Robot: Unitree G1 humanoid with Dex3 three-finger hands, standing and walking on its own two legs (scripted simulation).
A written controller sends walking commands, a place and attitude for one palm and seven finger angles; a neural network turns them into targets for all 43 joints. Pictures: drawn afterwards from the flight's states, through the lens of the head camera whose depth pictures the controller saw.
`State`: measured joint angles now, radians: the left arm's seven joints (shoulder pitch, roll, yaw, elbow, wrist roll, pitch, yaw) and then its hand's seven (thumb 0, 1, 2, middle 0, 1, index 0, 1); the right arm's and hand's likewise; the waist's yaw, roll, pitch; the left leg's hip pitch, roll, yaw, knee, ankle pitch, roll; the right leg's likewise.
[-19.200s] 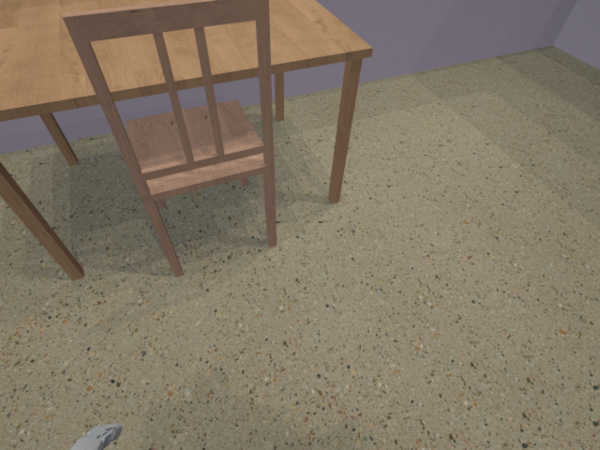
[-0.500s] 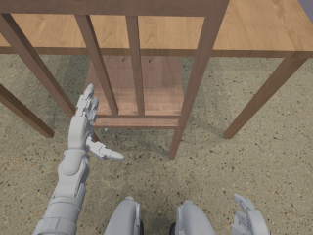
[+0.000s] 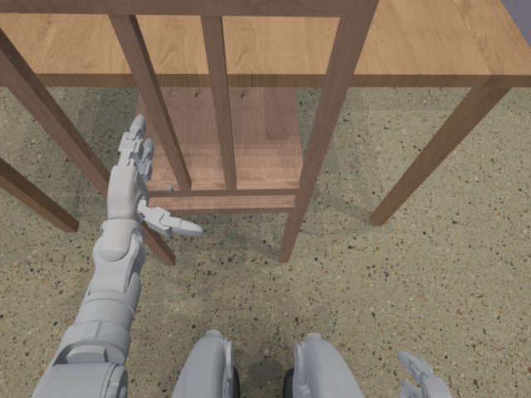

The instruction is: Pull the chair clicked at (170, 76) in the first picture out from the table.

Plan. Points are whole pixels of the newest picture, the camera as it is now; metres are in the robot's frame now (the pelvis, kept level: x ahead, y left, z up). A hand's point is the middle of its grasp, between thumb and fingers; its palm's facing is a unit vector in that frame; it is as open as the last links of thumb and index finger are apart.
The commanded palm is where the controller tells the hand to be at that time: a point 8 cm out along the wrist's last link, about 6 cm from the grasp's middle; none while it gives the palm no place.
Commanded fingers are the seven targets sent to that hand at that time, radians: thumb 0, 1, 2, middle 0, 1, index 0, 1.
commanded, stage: push the fingers through the gap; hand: left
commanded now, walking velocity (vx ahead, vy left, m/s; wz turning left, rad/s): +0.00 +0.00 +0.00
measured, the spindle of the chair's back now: (164, 127) +0.50 +0.16 +0.06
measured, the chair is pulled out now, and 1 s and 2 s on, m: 0.00 0.00 0.00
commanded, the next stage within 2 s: hook a spindle and tug to test in 0.86 s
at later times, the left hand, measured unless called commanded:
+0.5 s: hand (178, 162) +0.46 +0.14 +0.02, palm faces +0.03 -1.00 -0.05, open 16.9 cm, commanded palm +0.43 +0.18 +0.02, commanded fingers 0.00 -0.50 0.30 -0.06 -0.08 -0.06 -0.08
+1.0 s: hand (180, 164) +0.46 +0.13 +0.02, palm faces +0.03 -1.00 -0.06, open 16.9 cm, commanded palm +0.43 +0.18 +0.02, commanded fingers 0.00 -0.50 0.30 -0.11 -0.24 -0.11 -0.24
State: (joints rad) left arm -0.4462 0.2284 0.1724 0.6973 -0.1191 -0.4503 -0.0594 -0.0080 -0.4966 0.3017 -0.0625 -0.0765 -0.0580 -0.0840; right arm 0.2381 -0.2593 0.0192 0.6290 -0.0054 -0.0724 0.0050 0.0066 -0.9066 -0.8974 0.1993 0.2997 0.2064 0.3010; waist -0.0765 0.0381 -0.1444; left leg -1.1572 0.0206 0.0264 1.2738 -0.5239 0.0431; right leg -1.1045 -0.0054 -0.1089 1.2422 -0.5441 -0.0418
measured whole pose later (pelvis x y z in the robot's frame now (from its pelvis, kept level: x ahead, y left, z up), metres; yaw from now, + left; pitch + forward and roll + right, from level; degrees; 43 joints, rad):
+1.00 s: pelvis +0.00 +0.00 +0.00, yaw -1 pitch +25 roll -2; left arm -0.63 0.25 0.24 0.91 -0.07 -0.53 -0.03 -0.01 -0.50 0.30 -0.06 -0.08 -0.06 -0.09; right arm 0.27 -0.26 0.01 0.64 -0.02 -0.02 0.04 0.00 -0.91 -0.90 0.20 0.30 0.21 0.30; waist -0.11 0.04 -0.15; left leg -1.20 0.03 0.03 1.28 -0.52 0.04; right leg -1.15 0.00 -0.10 1.25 -0.54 -0.05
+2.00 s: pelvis +0.02 +0.00 +0.01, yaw -1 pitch +26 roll -2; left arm -0.57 0.22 0.22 0.82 -0.09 -0.47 0.02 0.02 0.74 0.80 -0.42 -1.37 -0.40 -1.45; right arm 0.28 -0.25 0.00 0.62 -0.02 0.01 0.06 0.00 -0.91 -0.90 0.20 0.30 0.21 0.30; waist -0.11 0.04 -0.16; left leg -1.16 0.03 0.04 1.25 -0.54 0.05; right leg -1.12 0.01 -0.08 1.21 -0.54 -0.03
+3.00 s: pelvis +0.06 +0.02 +0.11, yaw +0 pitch +11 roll -1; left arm -0.47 0.17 -0.01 0.92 -0.06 -0.16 0.07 0.08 0.72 0.77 -0.29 -1.12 -0.48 -1.45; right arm 0.24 -0.27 0.01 0.62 0.06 0.18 -0.10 0.00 -0.91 -0.90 0.20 0.30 0.21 0.30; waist -0.08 0.03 0.03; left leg -0.46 -0.02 0.04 0.58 -0.31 0.05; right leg -0.42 0.00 -0.06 0.54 -0.30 -0.01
